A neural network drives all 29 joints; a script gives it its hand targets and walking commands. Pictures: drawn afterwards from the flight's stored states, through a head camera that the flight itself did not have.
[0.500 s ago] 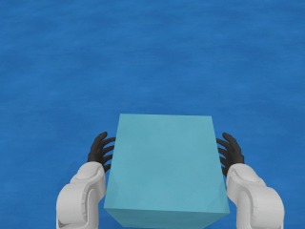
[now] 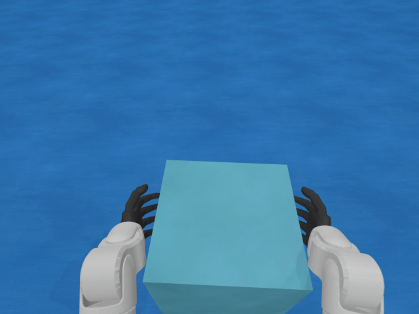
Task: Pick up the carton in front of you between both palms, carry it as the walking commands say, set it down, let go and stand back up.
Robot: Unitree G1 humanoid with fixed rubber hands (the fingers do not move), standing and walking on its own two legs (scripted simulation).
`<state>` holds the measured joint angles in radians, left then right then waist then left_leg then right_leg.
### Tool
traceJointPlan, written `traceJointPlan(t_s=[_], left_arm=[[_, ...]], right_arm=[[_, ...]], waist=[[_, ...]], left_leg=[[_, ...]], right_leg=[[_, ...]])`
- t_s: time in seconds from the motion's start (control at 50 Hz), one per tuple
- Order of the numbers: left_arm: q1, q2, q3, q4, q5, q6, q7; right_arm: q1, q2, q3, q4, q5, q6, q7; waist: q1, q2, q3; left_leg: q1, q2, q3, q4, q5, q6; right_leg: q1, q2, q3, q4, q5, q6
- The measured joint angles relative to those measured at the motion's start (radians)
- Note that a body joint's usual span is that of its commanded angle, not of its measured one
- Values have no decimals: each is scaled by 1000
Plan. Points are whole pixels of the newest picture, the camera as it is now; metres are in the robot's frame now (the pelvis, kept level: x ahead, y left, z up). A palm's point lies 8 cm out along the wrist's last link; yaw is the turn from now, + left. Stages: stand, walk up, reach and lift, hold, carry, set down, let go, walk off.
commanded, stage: carry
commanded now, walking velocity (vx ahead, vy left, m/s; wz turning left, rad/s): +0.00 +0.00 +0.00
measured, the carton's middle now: (222, 246) +0.25 +0.00 +0.03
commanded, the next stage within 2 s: hold in 1.10 s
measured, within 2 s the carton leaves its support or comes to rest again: neither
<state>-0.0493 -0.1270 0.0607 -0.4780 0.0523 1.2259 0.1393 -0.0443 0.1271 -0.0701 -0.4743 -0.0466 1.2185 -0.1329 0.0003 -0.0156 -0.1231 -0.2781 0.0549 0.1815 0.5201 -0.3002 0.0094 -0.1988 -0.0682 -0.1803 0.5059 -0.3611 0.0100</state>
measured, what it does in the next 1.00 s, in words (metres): stands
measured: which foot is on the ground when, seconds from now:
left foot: down 0.00-1.00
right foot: down 0.00-1.00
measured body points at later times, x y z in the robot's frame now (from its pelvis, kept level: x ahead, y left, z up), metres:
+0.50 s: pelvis -0.02 +0.00 +0.00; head -0.04 +0.01 +0.45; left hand +0.26 +0.15 +0.06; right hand +0.26 -0.15 +0.06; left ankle -0.02 +0.10 -0.73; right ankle -0.07 -0.10 -0.73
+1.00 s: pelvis -0.04 +0.00 +0.00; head -0.05 +0.00 +0.45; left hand +0.26 +0.15 +0.04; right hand +0.26 -0.15 +0.04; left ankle -0.02 +0.10 -0.73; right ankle -0.07 -0.10 -0.73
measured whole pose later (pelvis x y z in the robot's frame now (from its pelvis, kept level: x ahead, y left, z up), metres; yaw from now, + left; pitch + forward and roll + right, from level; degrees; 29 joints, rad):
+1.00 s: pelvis -0.04 +0.00 +0.00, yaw +0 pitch +2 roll +0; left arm -0.23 -0.15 0.18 0.15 0.23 0.71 0.03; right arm -0.23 0.15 -0.19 0.15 -0.23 0.71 -0.02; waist 0.00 0.00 -0.06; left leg -0.31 0.06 0.18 0.50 -0.23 0.02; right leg -0.23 -0.06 -0.18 0.51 -0.30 -0.01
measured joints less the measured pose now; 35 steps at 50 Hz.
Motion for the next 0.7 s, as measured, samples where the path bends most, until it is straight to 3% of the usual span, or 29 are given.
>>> traceJointPlan(t_s=[0.16,0.32,0.7], left_arm=[[7,0,-1,15,0,-22,-1],[-17,0,8,155,44,-82,-37],[-141,-11,86,577,166,-404,-103]], right_arm=[[2,0,1,14,-5,-17,4],[-25,-1,-11,158,-50,-77,44],[-151,11,-94,581,-171,-399,106]], waist=[[-1,8,5],[2,9,7],[-2,12,34]], left_leg=[[-1,-1,3,19,-19,5],[10,0,3,15,-10,7],[-6,1,1,-25,57,15]], right_leg=[[2,-3,3,10,-14,3],[13,-2,4,6,-5,1],[-9,4,-1,-19,53,-10]])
